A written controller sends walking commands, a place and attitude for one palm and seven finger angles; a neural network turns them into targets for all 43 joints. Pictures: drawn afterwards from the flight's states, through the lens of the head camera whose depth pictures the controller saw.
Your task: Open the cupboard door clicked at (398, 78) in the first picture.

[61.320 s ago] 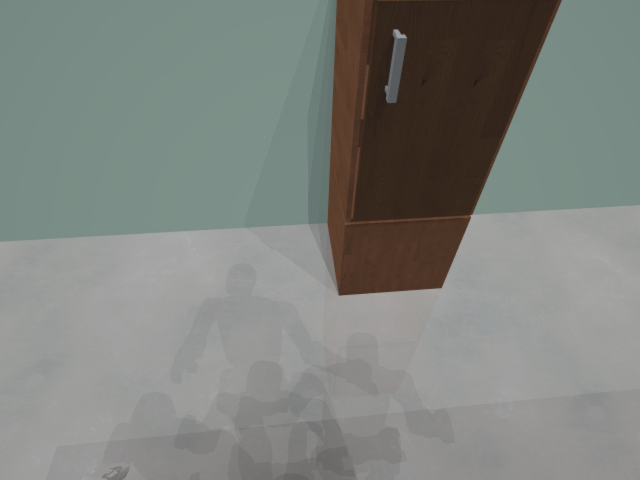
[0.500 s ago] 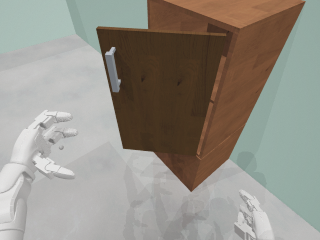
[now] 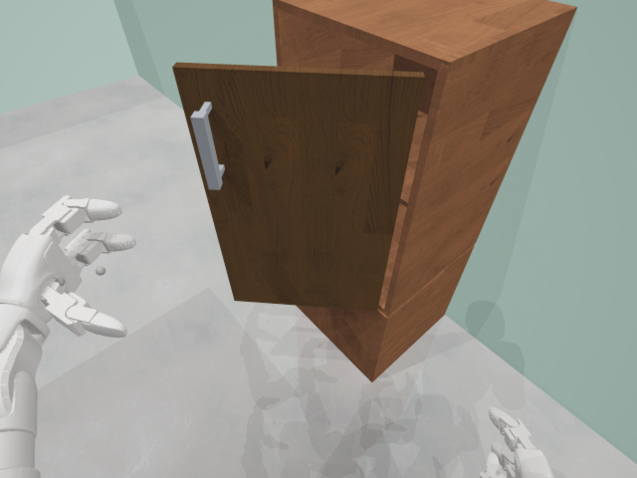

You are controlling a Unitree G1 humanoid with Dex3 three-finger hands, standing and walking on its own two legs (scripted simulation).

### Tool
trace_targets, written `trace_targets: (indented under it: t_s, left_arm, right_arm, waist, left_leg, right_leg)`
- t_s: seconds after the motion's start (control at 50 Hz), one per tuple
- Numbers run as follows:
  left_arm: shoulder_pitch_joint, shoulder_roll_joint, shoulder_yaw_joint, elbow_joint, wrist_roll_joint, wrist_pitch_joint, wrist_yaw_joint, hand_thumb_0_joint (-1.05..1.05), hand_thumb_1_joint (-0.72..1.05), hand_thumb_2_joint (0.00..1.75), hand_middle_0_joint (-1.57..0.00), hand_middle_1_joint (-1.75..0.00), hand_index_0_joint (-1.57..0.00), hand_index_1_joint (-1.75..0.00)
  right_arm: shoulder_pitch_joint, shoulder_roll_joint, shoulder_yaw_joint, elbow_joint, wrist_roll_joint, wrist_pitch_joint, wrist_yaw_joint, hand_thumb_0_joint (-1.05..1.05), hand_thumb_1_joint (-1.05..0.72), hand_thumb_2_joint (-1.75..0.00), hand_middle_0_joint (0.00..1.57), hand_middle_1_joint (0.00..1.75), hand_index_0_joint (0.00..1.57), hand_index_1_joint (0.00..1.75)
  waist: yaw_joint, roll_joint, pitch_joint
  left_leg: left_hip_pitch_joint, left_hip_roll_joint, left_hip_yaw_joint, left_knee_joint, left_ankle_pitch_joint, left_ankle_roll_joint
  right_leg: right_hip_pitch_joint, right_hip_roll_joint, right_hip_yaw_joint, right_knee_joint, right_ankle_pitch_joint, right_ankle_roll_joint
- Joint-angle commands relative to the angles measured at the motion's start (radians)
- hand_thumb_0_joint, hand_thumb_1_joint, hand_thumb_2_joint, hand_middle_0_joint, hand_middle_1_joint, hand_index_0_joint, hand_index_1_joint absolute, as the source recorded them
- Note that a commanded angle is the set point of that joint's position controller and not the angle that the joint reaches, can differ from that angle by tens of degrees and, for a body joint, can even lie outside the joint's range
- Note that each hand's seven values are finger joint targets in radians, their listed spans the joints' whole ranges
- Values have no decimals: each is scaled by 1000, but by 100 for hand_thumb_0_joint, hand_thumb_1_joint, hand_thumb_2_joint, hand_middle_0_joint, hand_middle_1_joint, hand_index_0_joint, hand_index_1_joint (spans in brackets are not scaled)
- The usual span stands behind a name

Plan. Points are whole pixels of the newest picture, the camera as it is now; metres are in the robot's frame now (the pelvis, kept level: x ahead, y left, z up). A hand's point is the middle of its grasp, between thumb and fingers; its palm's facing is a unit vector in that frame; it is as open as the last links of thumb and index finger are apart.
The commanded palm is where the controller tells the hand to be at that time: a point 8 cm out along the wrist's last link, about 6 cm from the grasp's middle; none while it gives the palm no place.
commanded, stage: raise the hand with hooked fingers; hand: left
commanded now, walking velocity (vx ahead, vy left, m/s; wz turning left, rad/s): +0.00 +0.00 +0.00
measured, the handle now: (211, 146) +0.57 +0.23 +0.13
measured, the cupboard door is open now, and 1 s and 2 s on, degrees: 44 44 44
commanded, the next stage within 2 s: move the hooked fingers beside the handle in 0.22 s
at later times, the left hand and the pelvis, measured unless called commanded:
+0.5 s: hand (112, 256) +0.31 +0.27 +0.14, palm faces +0.11 -0.99 -0.06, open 14.0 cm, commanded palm +0.29 +0.31 +0.15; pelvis +0.00 -0.03 +0.00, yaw +0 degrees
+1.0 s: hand (125, 216) +0.37 +0.28 +0.15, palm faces +0.06 -1.00 -0.04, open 14.0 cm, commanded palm +0.35 +0.32 +0.14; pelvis +0.01 -0.01 -0.01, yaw -1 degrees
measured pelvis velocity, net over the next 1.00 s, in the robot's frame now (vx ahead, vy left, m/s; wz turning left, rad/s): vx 0.01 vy -0.01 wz -0.02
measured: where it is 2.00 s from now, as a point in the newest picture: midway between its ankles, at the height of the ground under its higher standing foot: outside the picture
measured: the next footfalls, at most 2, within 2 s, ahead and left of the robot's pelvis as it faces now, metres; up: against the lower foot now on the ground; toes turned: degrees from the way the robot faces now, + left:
none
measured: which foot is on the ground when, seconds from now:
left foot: down 0.00-1.00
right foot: down 0.00-1.00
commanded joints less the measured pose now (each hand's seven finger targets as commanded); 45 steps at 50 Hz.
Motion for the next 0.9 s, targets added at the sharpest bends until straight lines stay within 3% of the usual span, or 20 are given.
trace_targets:
  t_s: [0.0, 0.04, 0.1, 0.16, 0.18, 0.24, 0.28, 0.38, 0.42, 0.52, 0.56, 0.62, 0.68, 0.74, 0.78, 0.82, 0.88]
  left_arm:
    - [-329, 318, 128, -214, -16, -84, 41, 0, -50, 30, -30, -120, -30, -120]
    - [-325, 282, 88, -161, -12, -55, 29, 0, -50, 30, -30, -120, -30, -120]
    - [-320, 248, 32, -105, -11, -14, -1, 0, -50, 30, -30, -120, -30, -120]
    - [-327, 280, 49, -141, -18, -16, -16, 0, -50, 30, -30, -120, -30, -120]
    - [-339, 303, 74, -165, -22, -26, -14, 0, -50, 30, -30, -120, -30, -120]
    - [-338, 327, 118, -204, -31, -65, 0, 0, -50, 30, -30, -120, -30, -120]
    - [-327, 337, 139, -192, -39, -77, 9, 0, -50, 30, -30, -120, -30, -120]
    - [-397, 342, 111, -29, -14, -48, 5, 0, -50, 30, -30, -120, -30, -120]
    - [-460, 352, 92, 24, -3, -38, -8, 0, -50, 30, -30, -120, -30, -120]
    - [-584, 388, 82, 16, 0, -89, -43, 0, -50, 30, -30, -120, -30, -120]
    - [-595, 424, 114, 74, -9, -111, -49, 0, -50, 30, -30, -120, -30, -120]
    - [-576, 423, 125, 127, -8, -127, -57, 0, -50, 30, -30, -120, -30, -120]
    - [-536, 417, 120, 195, -2, -104, -62, 0, -50, 30, -30, -120, -30, -120]
    - [-534, 449, 138, 242, 10, -82, -59, 0, -50, 30, -30, -120, -30, -120]
    - [-576, 464, 145, 231, 9, -92, -59, 0, -50, 30, -30, -120, -30, -120]
    - [-609, 491, 163, 175, 16, -125, -53, 0, -50, 30, -30, -120, -30, -120]
    - [-696, 469, 133, 153, 19, -163, -46, 0, -50, 30, -30, -120, -30, -120]
  right_arm:
    - [-122, -115, -45, -147, -3, -69, -10, 0, -90, -90, 20, 30, 20, 30]
    - [-122, -120, -48, -142, 3, -66, -16, 0, -90, -90, 20, 30, 20, 30]
    - [-121, -128, -49, -144, 13, -59, -20, 0, -90, -90, 20, 30, 20, 30]
    - [-128, -127, -49, -157, 12, -56, -21, 0, -90, -90, 20, 30, 20, 30]
    - [-133, -126, -49, -162, 10, -58, -19, 0, -90, -90, 20, 30, 20, 30]
    - [-135, -118, -47, -165, 6, -64, -17, 0, -90, -90, 20, 30, 20, 30]
    - [-138, -113, -45, -161, 3, -64, -15, 0, -90, -90, 20, 30, 20, 30]
    - [-120, -128, -47, -126, 13, -50, -23, 0, -90, -90, 20, 30, 20, 30]
    - [-108, -133, -49, -121, 16, -45, -28, 0, -90, -90, 20, 30, 20, 30]
    - [-93, -134, -50, -127, 12, -43, -32, 0, -90, -90, 20, 30, 20, 30]
    - [-73, -142, -52, -114, 9, -37, -32, 0, -90, -90, 20, 30, 20, 30]
    - [-60, -145, -58, -115, 10, -37, -26, 0, -90, -90, 20, 30, 20, 30]
    - [-49, -152, -61, -122, 11, -27, -15, 0, -90, -90, 20, 30, 20, 30]
    - [-28, -162, -66, -130, 13, -10, -9, 0, -90, -90, 20, 30, 20, 30]
    - [-20, -166, -69, -138, 12, -4, -5, 0, -90, -90, 20, 30, 20, 30]
    - [-8, -163, -73, -143, 8, -1, -5, 0, -90, -90, 20, 30, 20, 30]
    - [7, -159, -72, -133, 4, 2, -5, 0, -90, -90, 20, 30, 20, 30]
  waist:
    - [5, 108, -171]
    - [-5, 111, -128]
    - [-16, 42, -99]
    - [-9, 21, -154]
    - [-2, 44, -189]
    - [7, 35, -241]
    - [11, 30, -216]
    - [-21, 15, -96]
    - [-34, 16, -110]
    - [-40, 66, -251]
    - [-41, -1, -251]
    - [-31, 29, -271]
    - [-19, 33, -250]
    - [-20, -2, -223]
    - [-23, -32, -241]
    - [-21, 42, -304]
    - [-44, 93, -309]
  left_leg:
    - [200, 21, -109, -88, 126, -14]
    - [180, 19, -104, -92, 75, -12]
    - [153, 17, -101, -83, 50, -4]
    - [167, 15, -91, -60, 78, 0]
    - [174, 9, -90, -56, 90, 0]
    - [196, 7, -89, -49, 139, 0]
    - [177, 5, -81, -45, 138, 1]
    - [108, 7, -70, -35, 76, 2]
    - [101, 6, -71, -23, 66, 2]
    - [133, -1, -71, 13, 131, 5]
    - [107, 3, -73, 24, 142, 6]
    - [114, 0, -69, 23, 163, 7]
    - [89, 0, -65, 28, 184, 7]
    - [56, 1, -63, 22, 176, 6]
    - [52, 3, -63, 25, 184, 10]
    - [100, 2, -61, 28, 220, 11]
    - [145, 8, -68, 32, 235, 9]
  right_leg:
    - [-81, 13, 37, -82, 162, -8]
    - [-108, 6, 45, -94, 127, -4]
    - [-122, 5, 53, -99, 116, 2]
    - [-97, 1, 67, -92, 142, 7]
    - [-81, 0, 70, -87, 156, 6]
    - [-53, 3, 61, -72, 208, 8]
    - [-52, 1, 74, -77, 221, 11]
    - [-115, -12, 99, -92, 167, 24]
    - [-125, -17, 108, -89, 152, 28]
    - [-75, -21, 120, -50, 245, 27]
    - [-63, -19, 124, -44, 269, 32]
    - [-71, -17, 108, -25, 305, 27]
    - [-79, -20, 107, -13, 349, 28]
    - [-104, -15, 92, -10, 334, 27]
    - [-91, -15, 102, -5, 350, 32]
    - [-83, -8, 93, 5, 361, 21]
    - [-121, 4, 85, 3, 337, 11]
